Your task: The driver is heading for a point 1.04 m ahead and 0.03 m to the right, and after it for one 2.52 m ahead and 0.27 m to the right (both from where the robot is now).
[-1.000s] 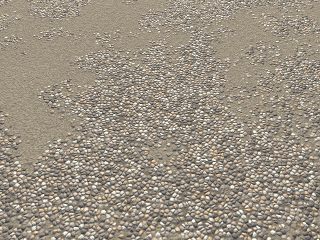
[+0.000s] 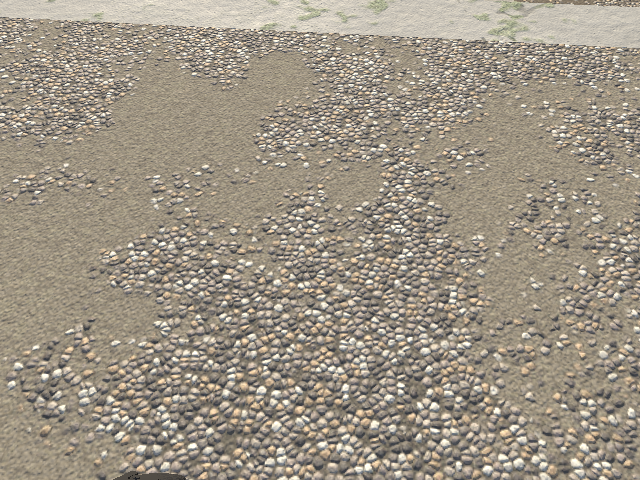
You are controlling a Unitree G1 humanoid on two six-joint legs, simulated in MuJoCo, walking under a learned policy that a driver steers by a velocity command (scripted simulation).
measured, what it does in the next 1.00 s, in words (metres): walks ahead: right foot, then left foot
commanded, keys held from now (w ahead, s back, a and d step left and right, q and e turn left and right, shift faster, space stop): w+shift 1.00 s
